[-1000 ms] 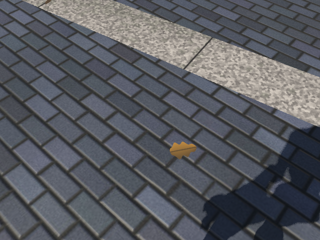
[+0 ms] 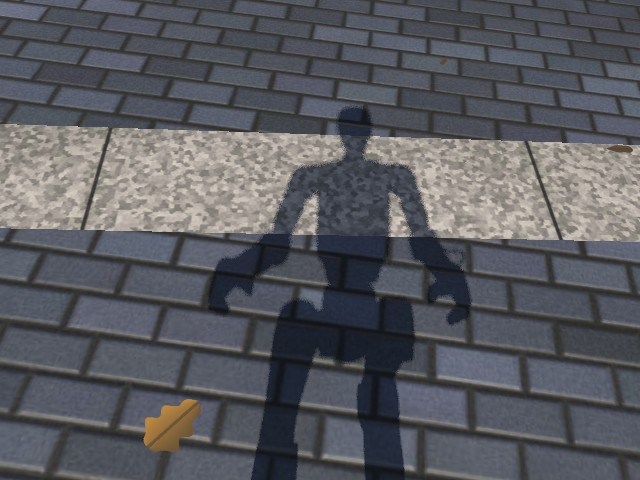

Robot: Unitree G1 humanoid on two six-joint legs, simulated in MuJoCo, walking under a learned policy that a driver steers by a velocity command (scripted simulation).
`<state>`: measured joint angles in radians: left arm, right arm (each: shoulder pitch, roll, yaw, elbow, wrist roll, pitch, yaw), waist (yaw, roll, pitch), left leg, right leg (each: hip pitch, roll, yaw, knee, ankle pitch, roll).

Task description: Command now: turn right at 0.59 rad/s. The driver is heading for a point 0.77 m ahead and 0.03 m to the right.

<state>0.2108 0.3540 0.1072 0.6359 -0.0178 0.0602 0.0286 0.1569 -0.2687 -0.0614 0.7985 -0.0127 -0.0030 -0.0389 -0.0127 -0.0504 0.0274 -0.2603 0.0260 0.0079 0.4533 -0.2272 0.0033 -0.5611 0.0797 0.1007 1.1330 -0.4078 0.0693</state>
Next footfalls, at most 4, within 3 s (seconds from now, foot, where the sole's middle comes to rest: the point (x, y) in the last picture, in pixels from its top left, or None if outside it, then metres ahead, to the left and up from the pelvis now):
0.26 right None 0.02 -0.15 -0.78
0.66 left None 0.08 0.08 -0.78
1.78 right None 0.08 -0.19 -0.78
2.26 left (333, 470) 0.49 -0.05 -0.78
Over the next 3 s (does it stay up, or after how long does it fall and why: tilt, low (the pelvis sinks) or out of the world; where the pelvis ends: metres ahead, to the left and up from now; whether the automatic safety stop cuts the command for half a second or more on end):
stays up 0.60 -0.16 -0.01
